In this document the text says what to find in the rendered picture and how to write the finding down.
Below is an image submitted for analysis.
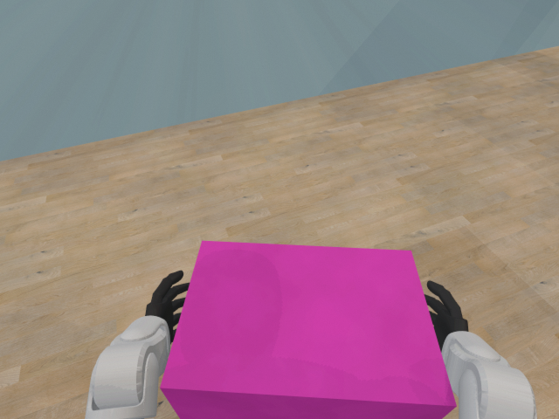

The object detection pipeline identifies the robot right hand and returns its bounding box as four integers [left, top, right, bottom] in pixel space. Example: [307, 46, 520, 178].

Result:
[424, 280, 468, 352]

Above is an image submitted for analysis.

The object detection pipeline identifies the carton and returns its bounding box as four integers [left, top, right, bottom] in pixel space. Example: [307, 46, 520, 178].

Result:
[160, 241, 457, 419]

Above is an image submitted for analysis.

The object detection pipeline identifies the right robot forearm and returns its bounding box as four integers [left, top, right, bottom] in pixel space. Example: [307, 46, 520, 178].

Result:
[441, 331, 537, 419]

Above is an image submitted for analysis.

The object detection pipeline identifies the robot left hand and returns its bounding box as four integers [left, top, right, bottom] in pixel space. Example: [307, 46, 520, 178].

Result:
[145, 271, 190, 344]

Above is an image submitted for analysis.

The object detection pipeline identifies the left robot forearm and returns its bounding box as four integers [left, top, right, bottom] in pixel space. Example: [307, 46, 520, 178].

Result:
[85, 316, 170, 419]

